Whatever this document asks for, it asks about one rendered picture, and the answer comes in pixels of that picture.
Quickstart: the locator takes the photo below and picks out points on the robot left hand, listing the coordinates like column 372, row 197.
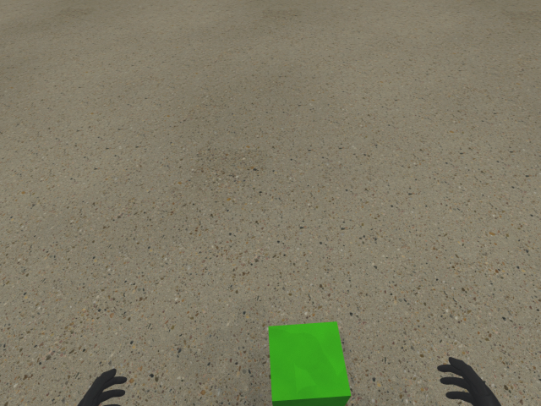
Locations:
column 95, row 394

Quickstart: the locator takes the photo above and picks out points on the carton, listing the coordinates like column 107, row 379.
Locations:
column 307, row 366

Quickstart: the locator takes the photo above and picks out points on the robot right hand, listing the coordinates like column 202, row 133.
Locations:
column 479, row 394

